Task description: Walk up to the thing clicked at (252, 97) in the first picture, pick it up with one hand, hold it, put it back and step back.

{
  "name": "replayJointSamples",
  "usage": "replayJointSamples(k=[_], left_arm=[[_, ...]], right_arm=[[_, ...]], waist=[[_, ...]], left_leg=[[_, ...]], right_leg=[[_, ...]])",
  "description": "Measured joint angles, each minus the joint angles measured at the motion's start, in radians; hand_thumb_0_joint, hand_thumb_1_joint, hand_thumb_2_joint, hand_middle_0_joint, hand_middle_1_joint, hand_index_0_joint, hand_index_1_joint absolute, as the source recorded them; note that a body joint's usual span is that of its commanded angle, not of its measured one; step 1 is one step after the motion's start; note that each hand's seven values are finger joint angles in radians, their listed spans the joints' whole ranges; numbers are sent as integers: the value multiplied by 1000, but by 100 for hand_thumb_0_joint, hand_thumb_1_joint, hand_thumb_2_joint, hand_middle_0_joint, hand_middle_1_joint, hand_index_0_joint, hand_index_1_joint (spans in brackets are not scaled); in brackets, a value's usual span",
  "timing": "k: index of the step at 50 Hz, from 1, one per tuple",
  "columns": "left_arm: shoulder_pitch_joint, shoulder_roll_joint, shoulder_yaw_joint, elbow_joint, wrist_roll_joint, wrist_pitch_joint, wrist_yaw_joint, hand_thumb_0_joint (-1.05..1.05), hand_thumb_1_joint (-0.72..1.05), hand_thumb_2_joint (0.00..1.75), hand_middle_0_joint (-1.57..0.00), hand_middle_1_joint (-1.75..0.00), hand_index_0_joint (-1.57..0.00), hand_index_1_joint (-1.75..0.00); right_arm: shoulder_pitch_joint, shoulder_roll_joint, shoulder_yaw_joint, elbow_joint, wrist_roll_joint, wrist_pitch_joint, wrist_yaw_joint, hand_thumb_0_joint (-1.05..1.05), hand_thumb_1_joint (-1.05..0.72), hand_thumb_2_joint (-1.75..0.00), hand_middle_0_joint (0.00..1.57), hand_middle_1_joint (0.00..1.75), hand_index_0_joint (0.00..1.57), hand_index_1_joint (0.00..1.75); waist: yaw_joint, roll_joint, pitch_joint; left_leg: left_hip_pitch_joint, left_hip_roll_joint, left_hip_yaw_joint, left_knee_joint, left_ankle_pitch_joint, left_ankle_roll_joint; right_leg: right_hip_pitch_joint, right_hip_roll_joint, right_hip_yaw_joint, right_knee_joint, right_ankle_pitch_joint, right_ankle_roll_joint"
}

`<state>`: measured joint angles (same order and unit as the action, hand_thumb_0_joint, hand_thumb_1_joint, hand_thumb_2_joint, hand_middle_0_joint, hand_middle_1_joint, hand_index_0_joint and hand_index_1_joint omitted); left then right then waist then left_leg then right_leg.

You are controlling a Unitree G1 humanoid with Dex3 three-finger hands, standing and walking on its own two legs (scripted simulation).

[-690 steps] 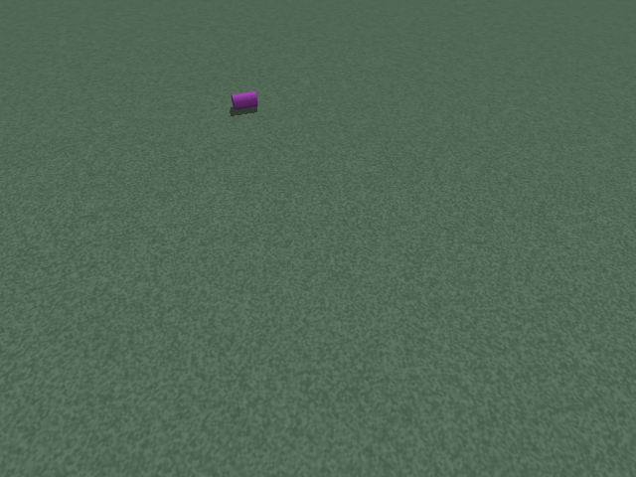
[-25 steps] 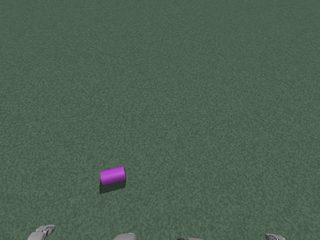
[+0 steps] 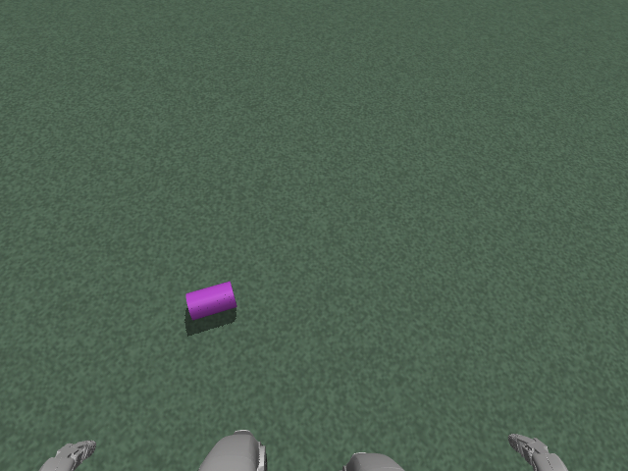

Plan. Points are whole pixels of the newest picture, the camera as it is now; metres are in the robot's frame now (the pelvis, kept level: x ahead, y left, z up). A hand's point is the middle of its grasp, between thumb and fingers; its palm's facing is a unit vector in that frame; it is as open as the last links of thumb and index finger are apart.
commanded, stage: walk up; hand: left
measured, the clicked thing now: (211, 300) +0.59 +0.30 -0.71
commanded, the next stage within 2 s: stand in 1.66 s
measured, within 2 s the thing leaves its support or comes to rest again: neither
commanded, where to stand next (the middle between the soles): +0.19 -0.03 m, yaw +3 degrees
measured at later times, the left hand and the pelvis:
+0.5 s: hand out of the picture -0.04 +0.25 -0.15, palm faces +0.06 -0.93 -0.35, open 7.3 cm; pelvis -0.14 -0.02 +0.01, yaw +2 degrees
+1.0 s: hand out of the picture -0.14 +0.23 -0.14, palm faces +0.07 -0.92 -0.38, open 7.3 cm; pelvis -0.19 -0.04 +0.01, yaw +2 degrees
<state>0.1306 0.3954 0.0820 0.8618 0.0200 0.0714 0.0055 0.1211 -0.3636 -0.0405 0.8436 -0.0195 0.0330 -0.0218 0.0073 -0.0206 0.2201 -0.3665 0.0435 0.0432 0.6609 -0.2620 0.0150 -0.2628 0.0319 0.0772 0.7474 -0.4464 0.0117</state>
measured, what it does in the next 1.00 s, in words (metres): walks backwards: right foot, then left foot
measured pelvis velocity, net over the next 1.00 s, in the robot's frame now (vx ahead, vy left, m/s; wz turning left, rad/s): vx -0.19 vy -0.04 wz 0.03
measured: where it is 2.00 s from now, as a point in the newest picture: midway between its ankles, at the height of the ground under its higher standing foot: outside the picture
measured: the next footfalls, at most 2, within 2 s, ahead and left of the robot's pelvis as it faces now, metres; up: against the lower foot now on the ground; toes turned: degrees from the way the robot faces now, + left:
right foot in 0.02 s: +0.01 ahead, -0.13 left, +0.00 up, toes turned +3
left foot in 0.32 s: -0.13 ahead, +0.08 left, +0.00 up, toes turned +0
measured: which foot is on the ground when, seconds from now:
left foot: down 0.00-0.04, up 0.06-0.30, down 0.32-1.00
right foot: up 0.00-0.00, down 0.02-0.34, up 0.36-0.62, down 0.64-1.00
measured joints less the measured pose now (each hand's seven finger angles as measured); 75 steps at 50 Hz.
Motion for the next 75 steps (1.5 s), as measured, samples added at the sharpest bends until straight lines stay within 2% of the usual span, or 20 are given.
replayJointSamples(k=[3,6,10,14,16,18,21,25,31,33,36,38,43,45,48,52,57,60,62,75], left_arm=[[17,-23,5,6,11,-13,-6,0,91,89,-20,-30,-21,-30],[41,-33,-5,-10,12,-14,-16,0,91,89,-20,-30,-21,-30],[42,-46,-9,-40,15,-9,-5,0,91,89,-20,-30,-21,-30],[15,-33,-6,-94,19,-8,5,0,90,89,-20,-30,-21,-30],[-1,-22,-7,-119,12,-5,4,0,90,89,-20,-30,-21,-30],[-25,-2,-3,-123,5,3,3,0,90,89,-20,-30,-21,-30],[-25,-2,3,-97,4,24,9,0,91,89,-20,-30,-21,-30],[11,3,13,-66,-3,18,-1,0,91,89,-20,-30,-21,-30],[100,11,8,6,2,-16,-28,0,91,89,-20,-30,-21,-30],[117,1,12,42,7,-39,-25,0,91,89,-20,-30,-21,-30],[145,-23,5,73,20,-54,-23,0,91,89,-20,-30,-21,-30],[157,-40,0,84,20,-61,-21,0,91,89,-20,-30,-21,-30],[153,-52,-5,83,20,-83,-22,0,90,89,-20,-30,-21,-30],[139,-44,-8,75,16,-83,-22,0,90,89,-20,-30,-21,-30],[111,-21,-11,76,0,-75,-15,0,90,89,-20,-30,-21,-30],[77,-7,-14,95,-15,-66,-8,0,91,89,-20,-30,-21,-30],[34,-13,-17,103,-12,-99,-3,0,91,89,-20,-30,-21,-30],[29,-28,-30,109,-3,-106,-9,0,91,89,-20,-30,-21,-30],[22,-38,-37,117,-3,-102,-10,0,91,89,-20,-30,-21,-30],[-48,-30,-39,172,-21,-94,-4,0,91,89,-20,-30,-21,-30]], right_arm=[[-22,-25,-5,2,8,16,3,0,-90,-89,21,30,21,30],[-20,-28,-10,14,18,28,-6,0,-90,-89,21,30,21,30],[10,-43,-3,12,29,14,-10,0,-90,-89,21,30,21,30],[41,-43,3,6,17,2,-13,0,-90,-90,20,30,21,30],[52,-40,1,5,8,-6,-10,0,-90,-90,20,30,21,30],[45,-17,-2,18,-7,-12,-9,0,-90,-90,20,30,21,30],[47,0,9,16,-12,-13,6,0,-90,-89,21,30,21,30],[47,10,10,9,-14,-21,0,0,-90,-89,21,30,21,30],[39,-11,0,-21,-25,-30,15,0,-89,-89,21,30,21,30],[36,-31,-3,-23,-23,-21,20,0,-89,-89,21,30,21,30],[57,-42,-13,9,-9,-1,15,0,-90,-89,21,30,21,30],[79,-53,-16,36,3,-2,18,0,-90,-90,20,30,21,30],[135,-56,-14,92,2,-10,30,0,-90,-90,20,30,21,30],[148,-47,-12,109,-1,-16,37,1,-90,-90,20,30,21,30],[135,-11,-11,129,-7,-32,37,1,-90,-90,20,30,21,30],[124,21,3,117,-9,-50,44,1,-90,-90,20,30,21,30],[88,25,17,117,8,-42,39,1,-90,-89,21,30,21,30],[73,15,13,129,11,-35,33,1,-90,-89,21,30,21,30],[68,6,10,138,9,-42,31,0,-90,-90,21,30,21,30],[-4,18,20,189,9,-51,29,0,-90,-90,20,30,21,30]], waist=[[-6,57,-6],[8,42,-30],[19,33,-56],[12,19,-53],[5,9,-46],[16,-43,-17],[4,-39,-20],[9,-36,-45],[13,-16,-90],[14,16,-98],[22,45,-123],[31,55,-137],[30,67,-159],[25,61,-158],[27,9,-132],[8,7,-140],[-1,31,-134],[0,42,-154],[-3,43,-162],[12,13,-144]], left_leg=[[-43,25,-35,59,-15,-13],[-102,-78,-117,297,-232,-14],[-93,-140,-145,458,-260,-21],[18,-99,-106,242,-264,-24],[96,-76,-77,36,-152,-17],[110,-99,-49,-5,-89,-1],[83,-70,-62,7,-70,6],[70,-29,-59,-52,-9,-1],[25,20,-32,-37,12,-4],[-11,46,-40,23,-10,-10],[-47,-9,-134,134,-179,-15],[-51,-49,-165,195,-184,-18],[10,-58,-133,132,-196,-25],[68,-51,-104,14,-174,-21],[118,-84,-74,-87,-6,-13],[119,-65,-82,-94,-16,-4],[114,-38,-104,-70,-29,-29],[113,-48,-117,-50,-81,-16],[129,-55,-110,-77,-22,-18],[172,-63,-117,-151,-10,-15]], right_leg=[[35,20,-42,-104,73,-15],[0,-5,-29,-86,89,-27],[-30,-31,-26,-121,142,-25],[-78,-44,-55,-108,170,-18],[-114,-51,-73,-63,165,-11],[-149,-65,-37,9,123,-14],[-207,44,49,261,-74,-25],[-214,86,78,458,-45,-18],[3,-15,11,32,-64,-8],[72,-10,-17,-133,42,-11],[55,-1,-26,-111,61,-19],[60,-12,-25,-125,72,-20],[69,-41,-53,-158,89,-5],[64,-54,-68,-148,81,3],[52,-93,-45,-101,65,6],[16,-55,-48,-22,-66,-29],[69,-34,-86,-203,157,-17],[72,-38,-91,-193,130,-11],[78,-51,-94,-182,114,-4],[131,-62,-104,-273,146,9]])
